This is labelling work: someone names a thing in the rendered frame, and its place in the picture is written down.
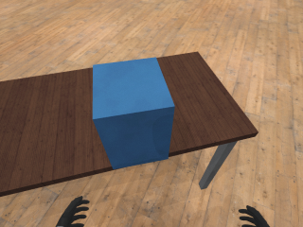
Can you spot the carton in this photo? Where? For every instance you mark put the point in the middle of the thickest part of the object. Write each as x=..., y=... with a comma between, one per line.
x=133, y=111

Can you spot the robot right hand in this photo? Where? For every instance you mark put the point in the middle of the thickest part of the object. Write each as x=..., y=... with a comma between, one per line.
x=256, y=219

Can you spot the table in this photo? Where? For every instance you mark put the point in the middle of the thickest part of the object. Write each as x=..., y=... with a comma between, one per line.
x=48, y=136

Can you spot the robot left hand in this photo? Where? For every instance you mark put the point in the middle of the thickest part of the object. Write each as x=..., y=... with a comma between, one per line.
x=68, y=216

